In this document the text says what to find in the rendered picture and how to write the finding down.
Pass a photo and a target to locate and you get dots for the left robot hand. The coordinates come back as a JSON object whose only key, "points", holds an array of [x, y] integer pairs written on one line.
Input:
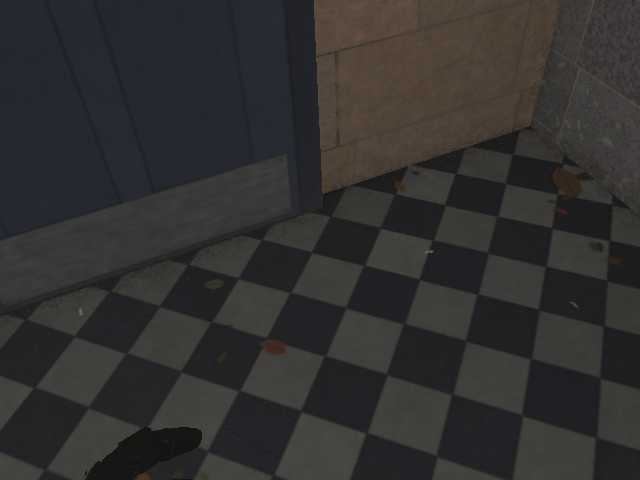
{"points": [[142, 450]]}

